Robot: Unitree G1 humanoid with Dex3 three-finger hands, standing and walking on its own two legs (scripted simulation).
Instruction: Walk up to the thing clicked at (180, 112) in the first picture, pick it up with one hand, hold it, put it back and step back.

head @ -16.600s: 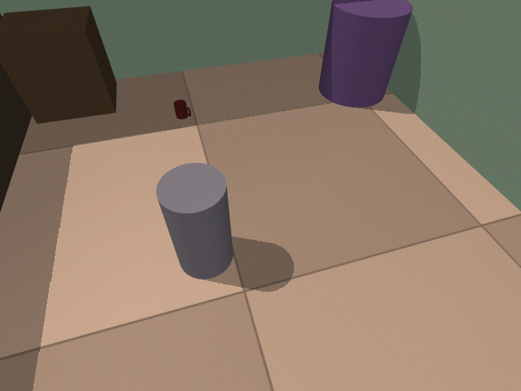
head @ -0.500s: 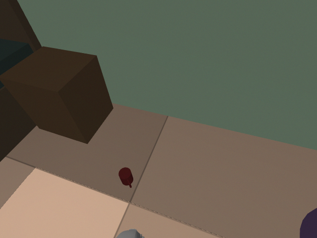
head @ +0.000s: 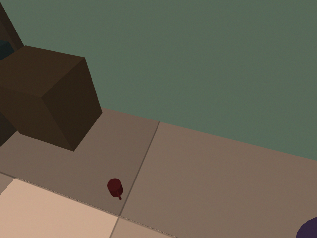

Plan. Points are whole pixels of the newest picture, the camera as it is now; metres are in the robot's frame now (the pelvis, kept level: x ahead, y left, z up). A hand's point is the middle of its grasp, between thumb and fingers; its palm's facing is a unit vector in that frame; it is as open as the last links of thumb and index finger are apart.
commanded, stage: walk up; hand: left
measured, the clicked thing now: (116, 190) +0.51 +0.28 -0.70
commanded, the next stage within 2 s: stand in 1.16 s
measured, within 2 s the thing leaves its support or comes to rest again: neither
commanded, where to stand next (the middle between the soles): +0.05 +0.02 m, yaw +2 degrees
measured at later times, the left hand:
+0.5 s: hand out of the picture +0.14 +0.26 -0.12, palm faces +0.00 -0.94 -0.33, open 7.4 cm
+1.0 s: hand out of the picture +0.09 +0.27 -0.13, palm faces +0.03 -0.94 -0.33, open 7.4 cm
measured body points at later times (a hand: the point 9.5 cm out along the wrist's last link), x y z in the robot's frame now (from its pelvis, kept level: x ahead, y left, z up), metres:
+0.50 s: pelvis +0.02 +0.01 +0.03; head +0.03 +0.01 +0.48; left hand +0.14 +0.31 -0.10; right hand +0.12 -0.30 -0.10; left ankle +0.04 +0.13 -0.72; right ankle +0.03 -0.12 -0.72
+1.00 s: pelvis +0.03 +0.02 +0.03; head +0.04 +0.02 +0.48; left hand +0.09 +0.32 -0.11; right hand +0.13 -0.28 -0.10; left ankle +0.04 +0.13 -0.72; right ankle +0.03 -0.12 -0.72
